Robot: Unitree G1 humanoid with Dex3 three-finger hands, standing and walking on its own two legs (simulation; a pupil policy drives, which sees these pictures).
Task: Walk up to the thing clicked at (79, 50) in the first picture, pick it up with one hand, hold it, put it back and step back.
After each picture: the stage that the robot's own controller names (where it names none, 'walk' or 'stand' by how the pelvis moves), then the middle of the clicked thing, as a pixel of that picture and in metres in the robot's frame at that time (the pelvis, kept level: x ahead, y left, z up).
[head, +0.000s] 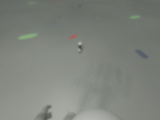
stand; (79, 47) +1.43 +0.24 -0.66
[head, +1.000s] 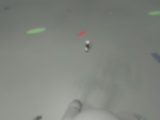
walk; (87, 46) +1.33 +0.18 -0.64
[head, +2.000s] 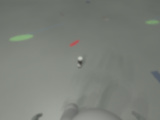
walk; (80, 62) +0.89 +0.18 -0.63
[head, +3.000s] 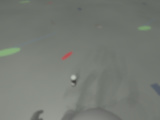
walk; (73, 81) +0.59 +0.18 -0.65
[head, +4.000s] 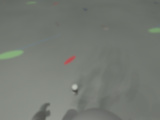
stand; (75, 90) +0.44 +0.17 -0.64
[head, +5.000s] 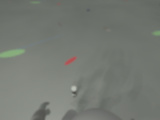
stand; (74, 91) +0.42 +0.17 -0.64
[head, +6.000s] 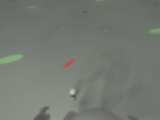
stand; (73, 95) +0.39 +0.21 -0.65
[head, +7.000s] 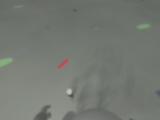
stand; (70, 94) +0.38 +0.23 -0.65
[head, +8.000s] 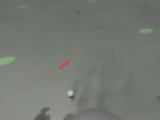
stand; (71, 96) +0.38 +0.21 -0.66
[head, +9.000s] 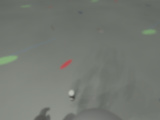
stand; (71, 95) +0.39 +0.19 -0.66
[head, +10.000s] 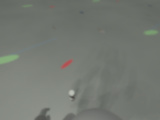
stand; (72, 95) +0.39 +0.19 -0.66
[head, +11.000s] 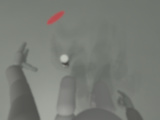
go down; (65, 62) +0.45 +0.22 -0.36
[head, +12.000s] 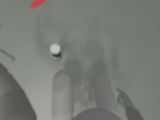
go down; (56, 53) +0.45 +0.26 -0.27
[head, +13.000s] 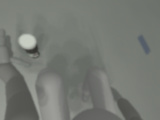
close in; (31, 48) +0.43 +0.31 -0.17
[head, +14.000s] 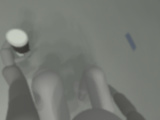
close; (21, 47) +0.43 +0.32 -0.15
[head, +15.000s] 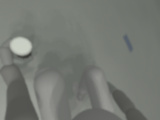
lift; (23, 52) +0.38 +0.31 -0.16
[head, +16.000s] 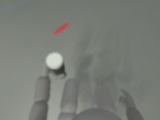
lift; (58, 68) +0.32 +0.21 +0.03
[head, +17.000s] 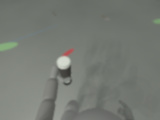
hold; (65, 73) +0.31 +0.17 +0.03
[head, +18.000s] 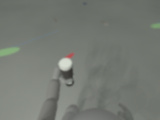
hold; (67, 74) +0.31 +0.16 +0.04
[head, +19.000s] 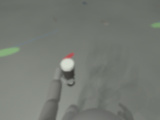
hold; (69, 74) +0.31 +0.15 +0.04
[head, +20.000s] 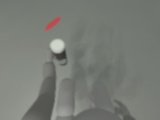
crouch; (60, 55) +0.43 +0.20 -0.03
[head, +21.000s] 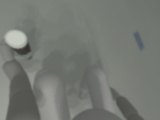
lower; (22, 48) +0.41 +0.32 -0.17
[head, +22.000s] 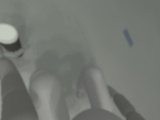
lower; (12, 45) +0.43 +0.34 -0.16
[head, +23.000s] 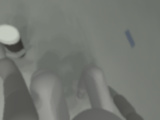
lower; (14, 45) +0.42 +0.34 -0.16
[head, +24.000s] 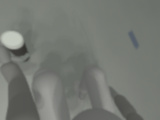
lower; (19, 50) +0.40 +0.33 -0.16
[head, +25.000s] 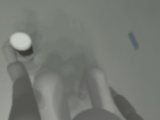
loosen; (25, 50) +0.40 +0.31 -0.16
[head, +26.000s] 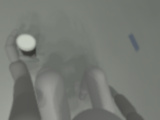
withdraw; (28, 50) +0.41 +0.30 -0.17
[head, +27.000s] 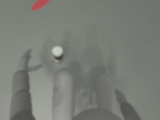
stand; (58, 56) +0.43 +0.26 -0.23
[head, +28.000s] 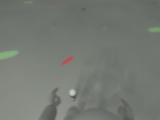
stand; (72, 95) +0.37 +0.16 -0.59
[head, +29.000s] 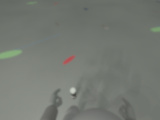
stand; (73, 93) +0.39 +0.18 -0.60
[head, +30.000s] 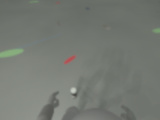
stand; (73, 93) +0.39 +0.18 -0.62
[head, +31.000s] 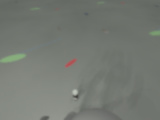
walk; (75, 95) +0.41 +0.17 -0.65
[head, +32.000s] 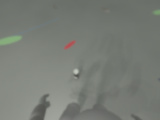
walk; (76, 74) +0.54 +0.17 -0.63
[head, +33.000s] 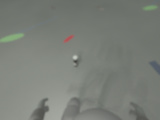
walk; (75, 61) +0.79 +0.25 -0.62
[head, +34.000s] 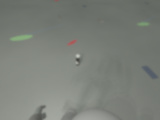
stand; (77, 60) +1.01 +0.21 -0.64
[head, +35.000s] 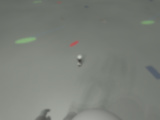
stand; (79, 61) +1.01 +0.20 -0.66
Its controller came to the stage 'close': yes
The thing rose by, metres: 0.68
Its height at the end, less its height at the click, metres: +0.00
